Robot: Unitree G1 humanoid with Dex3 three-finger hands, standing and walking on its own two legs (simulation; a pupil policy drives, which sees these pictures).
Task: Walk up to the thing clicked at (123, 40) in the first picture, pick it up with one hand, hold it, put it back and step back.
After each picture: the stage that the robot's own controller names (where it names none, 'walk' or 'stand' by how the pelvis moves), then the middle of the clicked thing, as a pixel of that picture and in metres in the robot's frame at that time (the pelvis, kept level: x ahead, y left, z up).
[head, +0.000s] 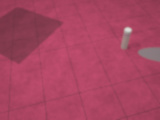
stand; (125, 38) +1.32 -0.44 -0.65
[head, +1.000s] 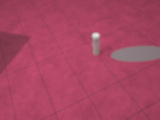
walk; (96, 44) +1.25 -0.01 -0.62
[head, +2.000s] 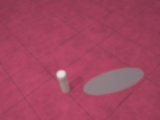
walk; (63, 82) +0.76 +0.26 -0.64
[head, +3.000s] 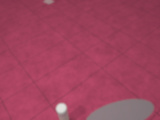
walk; (63, 115) +0.51 +0.21 -0.64
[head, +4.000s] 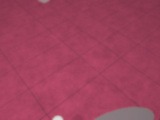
stand; out of the picture +0.41 +0.20 -0.65
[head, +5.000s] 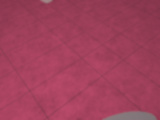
stand; out of the picture +0.38 +0.20 -0.65
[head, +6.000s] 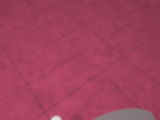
stand; out of the picture +0.36 +0.19 -0.64
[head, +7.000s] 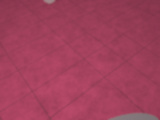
stand; out of the picture +0.37 +0.18 -0.65
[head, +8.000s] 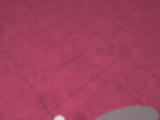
stand; out of the picture +0.38 +0.21 -0.65
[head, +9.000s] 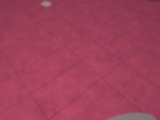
stand; out of the picture +0.38 +0.20 -0.66
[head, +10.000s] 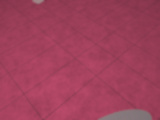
stand; out of the picture +0.36 +0.22 -0.65
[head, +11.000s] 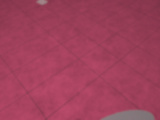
stand; out of the picture +0.38 +0.19 -0.66
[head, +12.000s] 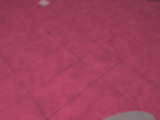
stand; out of the picture +0.38 +0.18 -0.66
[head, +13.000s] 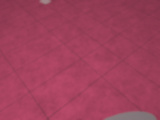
stand; out of the picture +0.38 +0.19 -0.66
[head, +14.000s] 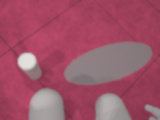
go down; (31, 68) +0.42 +0.24 -0.35
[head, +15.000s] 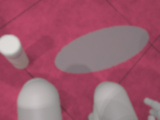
go down; (16, 54) +0.43 +0.28 -0.27
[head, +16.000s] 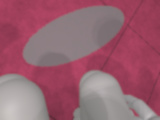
close in; out of the picture +0.40 +0.33 -0.17
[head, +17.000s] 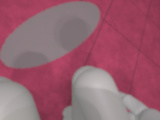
close; out of the picture +0.37 +0.34 -0.15
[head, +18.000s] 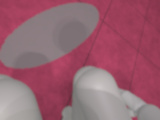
lift; out of the picture +0.34 +0.33 -0.15
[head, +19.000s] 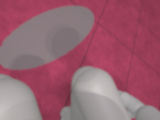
lift; out of the picture +0.34 +0.33 -0.15
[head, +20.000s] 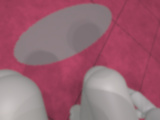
lift; out of the picture +0.27 +0.40 -0.15
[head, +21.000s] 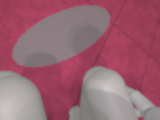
lift; out of the picture +0.29 +0.39 -0.15
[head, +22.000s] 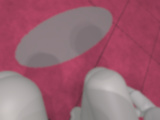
lift; out of the picture +0.28 +0.39 -0.15
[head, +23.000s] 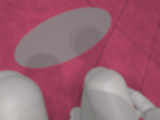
lift; out of the picture +0.29 +0.38 -0.15
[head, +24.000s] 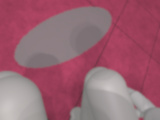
lift; out of the picture +0.28 +0.39 -0.15
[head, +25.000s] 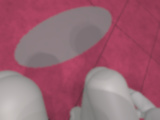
lift; out of the picture +0.29 +0.39 -0.15
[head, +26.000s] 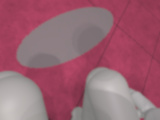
lift; out of the picture +0.28 +0.39 -0.15
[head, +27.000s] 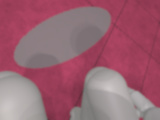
lift; out of the picture +0.29 +0.39 -0.15
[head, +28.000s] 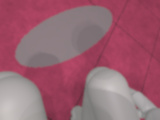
lift; out of the picture +0.28 +0.41 -0.15
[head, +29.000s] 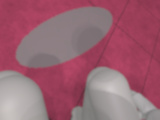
lift; out of the picture +0.28 +0.40 -0.15
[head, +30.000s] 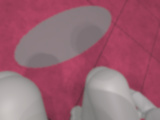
lift; out of the picture +0.29 +0.40 -0.15
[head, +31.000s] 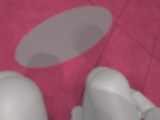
lift; out of the picture +0.28 +0.40 -0.15
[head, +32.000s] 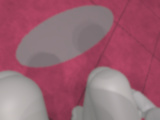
lift; out of the picture +0.28 +0.40 -0.15
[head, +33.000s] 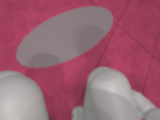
lift; out of the picture +0.28 +0.40 -0.15
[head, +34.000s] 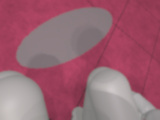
lift; out of the picture +0.28 +0.40 -0.15
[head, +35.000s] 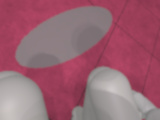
lift; out of the picture +0.28 +0.40 -0.15
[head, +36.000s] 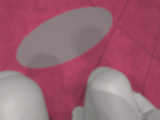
lift; out of the picture +0.28 +0.40 -0.15
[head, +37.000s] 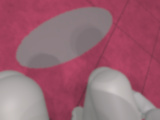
lift; out of the picture +0.28 +0.41 -0.15
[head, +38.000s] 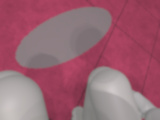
lift; out of the picture +0.28 +0.41 -0.14
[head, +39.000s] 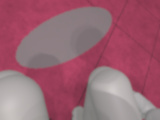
lift; out of the picture +0.28 +0.41 -0.14
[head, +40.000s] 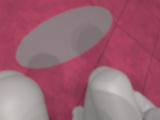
lift; out of the picture +0.28 +0.41 -0.14
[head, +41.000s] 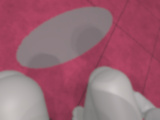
lift; out of the picture +0.28 +0.41 -0.14
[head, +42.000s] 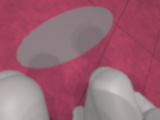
lift; out of the picture +0.28 +0.41 -0.14
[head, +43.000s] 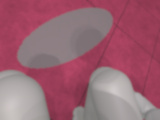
lift; out of the picture +0.28 +0.41 -0.14
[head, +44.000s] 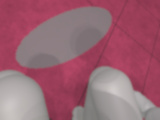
lift; out of the picture +0.28 +0.41 -0.14
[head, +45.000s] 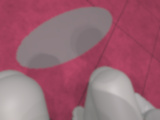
lift; out of the picture +0.28 +0.41 -0.14
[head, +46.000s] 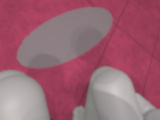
lift; out of the picture +0.28 +0.41 -0.14
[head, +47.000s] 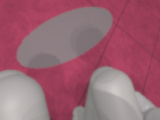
lift; out of the picture +0.28 +0.41 -0.14
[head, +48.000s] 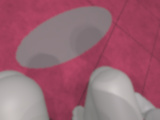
lift; out of the picture +0.28 +0.41 -0.14
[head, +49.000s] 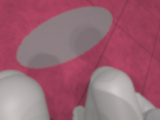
lift; out of the picture +0.28 +0.41 -0.14
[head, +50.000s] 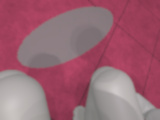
lift; out of the picture +0.28 +0.41 -0.14
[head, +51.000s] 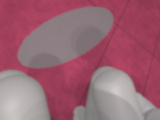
lift; out of the picture +0.28 +0.41 -0.14
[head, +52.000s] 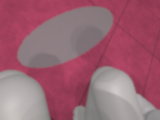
lift; out of the picture +0.28 +0.41 -0.14
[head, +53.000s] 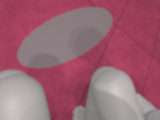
lift; out of the picture +0.28 +0.41 -0.14
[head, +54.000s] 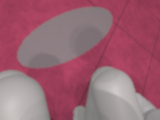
lift; out of the picture +0.28 +0.41 -0.14
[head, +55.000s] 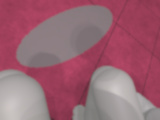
lift; out of the picture +0.28 +0.41 -0.14
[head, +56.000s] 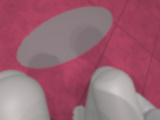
lift; out of the picture +0.28 +0.41 -0.14
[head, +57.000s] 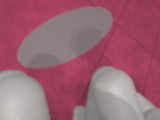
lift; out of the picture +0.28 +0.41 -0.14
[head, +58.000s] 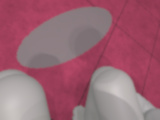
lift; out of the picture +0.28 +0.41 -0.14
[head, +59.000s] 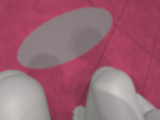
lift; out of the picture +0.28 +0.41 -0.14
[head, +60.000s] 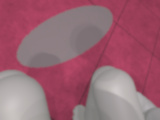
lift; out of the picture +0.28 +0.41 -0.14
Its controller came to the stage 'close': yes
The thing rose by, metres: 0.02
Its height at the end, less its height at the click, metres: +0.00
